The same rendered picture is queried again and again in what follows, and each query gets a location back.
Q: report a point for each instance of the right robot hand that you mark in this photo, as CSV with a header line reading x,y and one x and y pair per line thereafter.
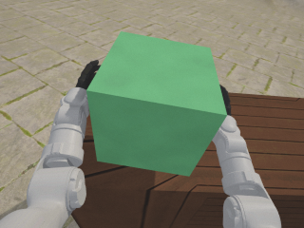
x,y
226,100

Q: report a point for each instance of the left robot hand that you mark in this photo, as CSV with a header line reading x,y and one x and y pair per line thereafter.
x,y
88,74

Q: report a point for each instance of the carton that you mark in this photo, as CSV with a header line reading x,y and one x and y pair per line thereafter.
x,y
155,104

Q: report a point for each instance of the right robot forearm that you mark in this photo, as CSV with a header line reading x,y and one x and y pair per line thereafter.
x,y
239,176

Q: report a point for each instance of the left robot upper arm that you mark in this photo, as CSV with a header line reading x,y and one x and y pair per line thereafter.
x,y
53,194

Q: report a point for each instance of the left robot forearm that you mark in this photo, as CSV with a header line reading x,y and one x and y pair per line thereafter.
x,y
65,144

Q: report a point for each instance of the pedestal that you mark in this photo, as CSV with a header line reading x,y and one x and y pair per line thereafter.
x,y
120,196

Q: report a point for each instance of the right robot upper arm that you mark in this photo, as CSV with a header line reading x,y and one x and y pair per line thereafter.
x,y
240,211

